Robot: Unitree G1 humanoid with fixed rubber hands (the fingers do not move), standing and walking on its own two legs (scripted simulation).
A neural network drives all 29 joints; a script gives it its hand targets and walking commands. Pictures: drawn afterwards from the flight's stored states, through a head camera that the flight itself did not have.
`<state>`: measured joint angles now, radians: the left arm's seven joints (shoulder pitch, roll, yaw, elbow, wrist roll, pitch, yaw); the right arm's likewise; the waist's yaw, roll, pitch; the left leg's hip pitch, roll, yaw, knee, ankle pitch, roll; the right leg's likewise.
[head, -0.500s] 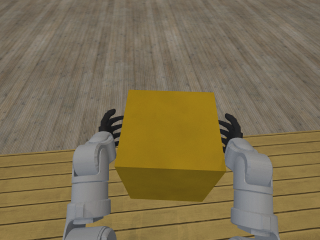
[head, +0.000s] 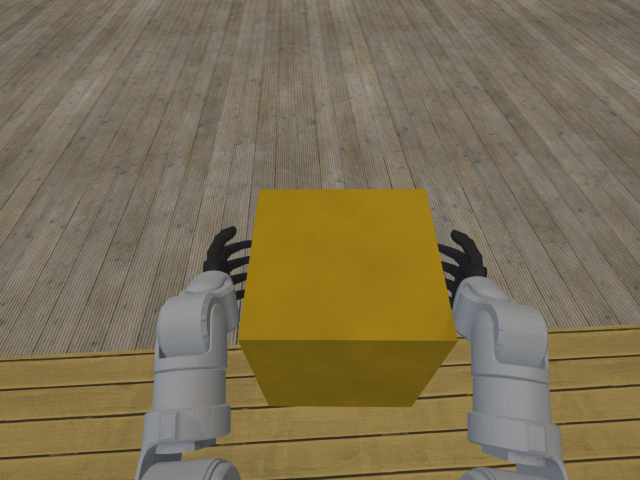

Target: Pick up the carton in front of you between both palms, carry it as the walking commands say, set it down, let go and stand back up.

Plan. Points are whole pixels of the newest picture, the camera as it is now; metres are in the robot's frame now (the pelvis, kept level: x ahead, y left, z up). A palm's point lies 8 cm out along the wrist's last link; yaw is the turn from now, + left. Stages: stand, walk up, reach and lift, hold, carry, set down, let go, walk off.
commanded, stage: carry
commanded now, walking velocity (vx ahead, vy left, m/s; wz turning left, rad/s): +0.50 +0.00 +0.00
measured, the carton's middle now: (341, 306) +0.34 +0.00 +0.02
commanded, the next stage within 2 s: none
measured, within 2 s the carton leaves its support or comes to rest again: neither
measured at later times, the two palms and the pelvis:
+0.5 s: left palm (230, 154) +0.62 +0.20 +0.07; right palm (400, 161) +0.61 -0.10 +0.07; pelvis +0.29 +0.05 -0.05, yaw +0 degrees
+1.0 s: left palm (268, 99) +0.91 +0.18 +0.02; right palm (395, 104) +0.91 -0.13 +0.02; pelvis +0.58 +0.04 -0.09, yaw -1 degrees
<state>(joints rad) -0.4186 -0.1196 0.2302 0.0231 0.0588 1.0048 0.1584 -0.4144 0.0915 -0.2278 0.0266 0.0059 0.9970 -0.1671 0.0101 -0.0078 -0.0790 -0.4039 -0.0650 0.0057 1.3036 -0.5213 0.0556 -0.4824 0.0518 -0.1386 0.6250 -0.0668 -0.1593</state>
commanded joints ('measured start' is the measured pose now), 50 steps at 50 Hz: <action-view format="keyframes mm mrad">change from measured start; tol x32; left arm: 1 -668 -837 -671 -184 -261 -60 -45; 50 -519 -737 -592 -129 -195 -17 -9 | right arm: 1 -551 861 568 -85 103 -40 26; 50 -532 794 569 -114 133 -7 12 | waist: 1 14 -21 -321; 50 53 -48 -457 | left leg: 1 -260 95 -26 -125 92 -12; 14 -240 40 103 -795 639 2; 20 691 403 -306 -708 1295 187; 23 618 411 -531 -845 570 229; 44 413 138 8 -524 969 26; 47 -314 -37 21 100 -104 -36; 50 -400 77 -46 82 15 -1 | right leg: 1 362 -330 479 -253 26 -117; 17 489 -137 139 139 420 27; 20 -132 8 79 657 -502 118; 22 -344 -14 178 801 -528 88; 40 -185 -25 0 -94 210 105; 45 399 -61 7 -260 390 52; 47 876 -416 489 -39 886 -130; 50 706 -409 571 -192 51 -147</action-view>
